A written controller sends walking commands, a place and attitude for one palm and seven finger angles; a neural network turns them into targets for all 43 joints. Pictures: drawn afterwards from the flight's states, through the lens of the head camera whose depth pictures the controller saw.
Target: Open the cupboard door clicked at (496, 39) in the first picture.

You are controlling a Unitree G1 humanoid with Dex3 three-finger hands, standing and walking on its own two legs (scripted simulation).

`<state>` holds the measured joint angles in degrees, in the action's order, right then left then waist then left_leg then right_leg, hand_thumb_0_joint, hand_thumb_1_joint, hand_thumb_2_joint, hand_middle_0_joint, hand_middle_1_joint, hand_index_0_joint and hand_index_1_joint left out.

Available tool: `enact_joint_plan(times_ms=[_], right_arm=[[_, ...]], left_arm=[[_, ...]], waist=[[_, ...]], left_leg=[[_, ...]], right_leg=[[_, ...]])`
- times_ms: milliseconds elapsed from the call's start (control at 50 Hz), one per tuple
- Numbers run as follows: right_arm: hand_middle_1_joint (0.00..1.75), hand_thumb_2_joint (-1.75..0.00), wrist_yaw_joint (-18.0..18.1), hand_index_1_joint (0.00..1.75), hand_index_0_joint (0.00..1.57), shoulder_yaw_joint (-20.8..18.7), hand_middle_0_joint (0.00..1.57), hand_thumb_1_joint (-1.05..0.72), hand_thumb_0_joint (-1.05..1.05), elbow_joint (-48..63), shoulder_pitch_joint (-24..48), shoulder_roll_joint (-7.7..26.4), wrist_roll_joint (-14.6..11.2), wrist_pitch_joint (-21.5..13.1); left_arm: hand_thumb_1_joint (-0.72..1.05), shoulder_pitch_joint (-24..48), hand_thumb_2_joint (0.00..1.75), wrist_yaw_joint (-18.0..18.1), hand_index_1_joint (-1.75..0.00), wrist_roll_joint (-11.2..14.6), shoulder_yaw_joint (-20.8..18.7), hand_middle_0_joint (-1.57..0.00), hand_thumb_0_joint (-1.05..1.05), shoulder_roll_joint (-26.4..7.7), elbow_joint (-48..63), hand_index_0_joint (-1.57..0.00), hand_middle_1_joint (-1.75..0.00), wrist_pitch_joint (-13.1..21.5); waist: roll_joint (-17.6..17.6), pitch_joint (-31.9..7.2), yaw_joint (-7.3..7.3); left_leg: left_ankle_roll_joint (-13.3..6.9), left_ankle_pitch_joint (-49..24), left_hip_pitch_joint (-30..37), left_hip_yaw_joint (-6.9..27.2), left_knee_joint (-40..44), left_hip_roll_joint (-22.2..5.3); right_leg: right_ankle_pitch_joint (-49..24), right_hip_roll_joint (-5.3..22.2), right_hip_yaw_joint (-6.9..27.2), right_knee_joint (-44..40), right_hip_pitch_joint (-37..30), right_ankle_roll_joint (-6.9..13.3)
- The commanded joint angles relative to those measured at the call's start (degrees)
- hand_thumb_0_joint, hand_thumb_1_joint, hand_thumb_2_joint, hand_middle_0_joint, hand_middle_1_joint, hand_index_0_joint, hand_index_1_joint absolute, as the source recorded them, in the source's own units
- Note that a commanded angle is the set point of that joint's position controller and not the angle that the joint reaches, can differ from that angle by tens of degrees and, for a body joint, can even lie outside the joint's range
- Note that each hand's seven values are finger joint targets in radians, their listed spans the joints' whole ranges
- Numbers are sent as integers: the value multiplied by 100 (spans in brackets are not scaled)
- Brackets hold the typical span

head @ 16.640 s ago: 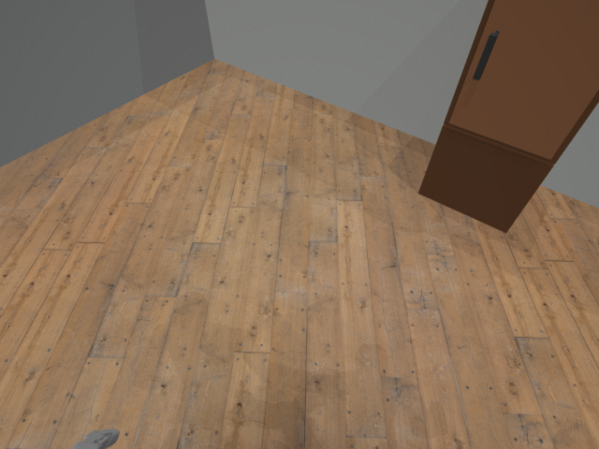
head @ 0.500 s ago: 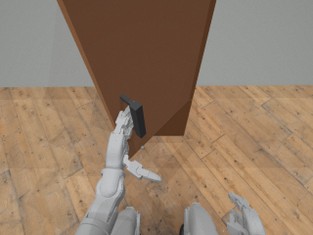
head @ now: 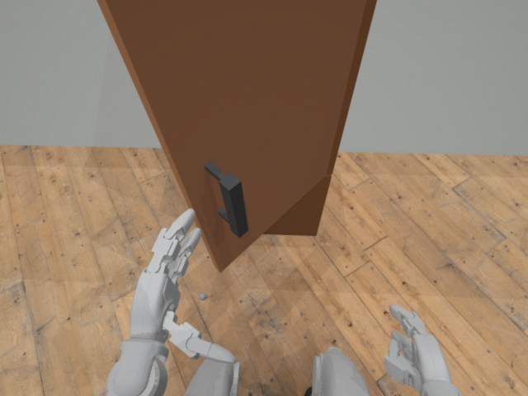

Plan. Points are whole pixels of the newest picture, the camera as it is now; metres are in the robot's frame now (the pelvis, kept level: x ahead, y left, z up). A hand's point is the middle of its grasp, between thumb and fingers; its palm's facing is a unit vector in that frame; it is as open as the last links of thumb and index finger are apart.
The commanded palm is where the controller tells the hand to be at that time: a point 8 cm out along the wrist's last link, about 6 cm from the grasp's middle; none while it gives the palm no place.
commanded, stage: slide the hand sideways off the handle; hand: left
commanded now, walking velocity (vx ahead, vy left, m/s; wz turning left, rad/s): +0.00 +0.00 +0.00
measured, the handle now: (226, 201) +0.39 +0.09 +0.05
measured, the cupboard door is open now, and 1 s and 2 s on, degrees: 48 48 48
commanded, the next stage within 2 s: draw the hand back to the body in 0.20 s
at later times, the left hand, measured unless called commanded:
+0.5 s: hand (171, 304) +0.23 +0.13 +0.08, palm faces -0.03 -1.00 -0.07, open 16.3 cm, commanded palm +0.20 +0.20 +0.08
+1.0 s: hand (62, 291) +0.22 +0.21 +0.15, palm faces +0.16 -0.92 -0.37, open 14.9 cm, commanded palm +0.18 +0.26 +0.18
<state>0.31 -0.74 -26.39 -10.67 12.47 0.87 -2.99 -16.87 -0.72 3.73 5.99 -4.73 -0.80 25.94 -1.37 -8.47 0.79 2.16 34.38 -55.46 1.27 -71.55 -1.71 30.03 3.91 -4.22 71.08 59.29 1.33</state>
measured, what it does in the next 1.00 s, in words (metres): rises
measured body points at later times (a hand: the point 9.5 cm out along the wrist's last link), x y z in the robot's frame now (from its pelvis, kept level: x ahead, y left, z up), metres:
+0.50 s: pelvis -0.01 +0.00 +0.00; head +0.07 -0.01 +0.45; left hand +0.22 +0.18 +0.08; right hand +0.17 -0.22 -0.09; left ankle +0.00 +0.14 -0.63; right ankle +0.04 -0.11 -0.63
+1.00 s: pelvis +0.03 +0.02 +0.07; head +0.04 +0.00 +0.52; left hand +0.20 +0.26 +0.17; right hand +0.21 -0.21 +0.00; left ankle +0.00 +0.14 -0.63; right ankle +0.04 -0.11 -0.63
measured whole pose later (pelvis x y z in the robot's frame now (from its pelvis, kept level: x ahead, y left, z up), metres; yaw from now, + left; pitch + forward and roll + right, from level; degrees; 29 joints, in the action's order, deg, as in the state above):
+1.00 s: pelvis +0.03 +0.02 +0.07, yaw -1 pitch +5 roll -1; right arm 6.8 1.9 -26.7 -15.2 12.8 -1.1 -4.6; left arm -34.5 4.8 1.7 -5.2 -17.1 21.3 2.7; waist -3.6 -5.5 1.5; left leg 0.5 27.3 -25.8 0.2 -47.6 -1.9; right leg 22.3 2.7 -4.2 45.9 28.8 -0.7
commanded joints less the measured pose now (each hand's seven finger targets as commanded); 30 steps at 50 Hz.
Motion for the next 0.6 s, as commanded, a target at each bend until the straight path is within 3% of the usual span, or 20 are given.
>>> enact_joint_plan(times_ms=[0,60,160,200,260,280,300,340,360,380,500,580], right_arm=[[30,-90,101,30,20,-230,20,-90,0,889,82,553,-15,-357],[30,-90,127,30,20,-235,20,-90,0,958,87,556,-33,-384],[30,-90,173,30,20,-218,20,-90,0,1013,109,589,-52,-450],[30,-90,188,30,20,-219,20,-90,0,1002,59,608,-47,-496],[30,-90,189,30,20,-211,20,-90,0,1024,27,627,-42,-554],[30,-90,199,30,20,-216,20,-90,0,1029,18,642,-44,-557],[30,-90,207,30,20,-223,20,-90,0,1084,25,647,-42,-552],[30,-90,235,30,20,-215,20,-90,0,1167,-43,629,-64,-516],[30,-90,241,30,20,-209,20,-90,0,1226,-54,592,-93,-491],[30,-90,256,30,20,-194,20,-90,0,1241,-98,577,-124,-449],[30,-90,367,30,20,-109,20,-90,0,1203,-89,613,-200,-451],[30,-90,408,30,20,-81,20,-90,0,1163,-172,660,-198,-540]], left_arm=[[-50,229,30,-202,-30,147,-238,-15,0,-271,1405,-15,-30,394],[-50,-247,30,-311,-30,249,-474,-15,0,-424,1491,-15,-30,343],[-50,-112,30,-452,-30,343,-398,-15,0,-430,1817,-15,-30,304],[-50,-60,30,-461,-30,353,-365,-15,0,-399,1817,-15,-30,303],[-50,-141,30,-448,-30,329,-281,-15,0,-375,1809,-15,-30,250],[-50,-63,30,-411,-30,310,-347,-15,0,-443,1816,-15,-30,225],[-50,-15,30,-375,-30,292,-435,-15,0,-594,2132,-15,-30,196],[-50,-251,30,-287,-30,321,-797,-15,0,-956,2520,-15,-30,59],[-50,-501,30,-272,-30,356,-818,-15,0,-915,2611,-15,-30,-40],[-50,-647,30,-257,-30,408,-900,-15,0,-925,2551,-15,-30,-167],[-50,-687,30,-394,-30,602,-901,-15,0,-825,2548,-15,-30,-543],[-50,-896,30,-587,-30,734,-1174,-15,0,-1034,2546,-15,-30,-562]], waist=[[449,-1564,-144],[469,-1646,-40],[285,-1483,-150],[386,-1470,-201],[308,-1436,-194],[376,-1457,-180],[223,-1656,-127],[91,-1943,48],[115,-1973,75],[305,-1791,44],[475,-973,-175],[319,-877,-121]], left_leg=[[-265,-1313,178,-100,763,374],[-257,-1361,101,-107,720,368],[-268,-1213,74,-71,653,363],[-266,-1106,33,-51,606,352],[-266,-1024,9,-30,614,356],[-264,-995,-11,-12,617,344],[-276,-1023,90,-39,655,347],[-276,-1220,304,-57,856,360],[-278,-1283,433,-97,956,367],[-277,-1280,472,-97,1067,364],[-276,-975,715,-70,1463,346],[-263,-1110,1074,-39,1742,340]], right_leg=[[-1342,-229,424,-1118,-1790,0],[-1337,-229,470,-1097,-1897,6],[-1057,-245,437,-1059,-1606,7],[-874,-250,415,-1051,-1488,-2],[-692,-256,383,-1033,-1368,11],[-627,-259,372,-1015,-1340,12],[-645,-254,408,-1049,-1443,10],[-809,-269,426,-1147,-1889,35],[-949,-262,425,-1243,-2052,12],[-984,-282,388,-1374,-2172,-11],[-466,-303,375,-1993,-2247,-90],[-629,-331,243,-2120,-2430,-60]])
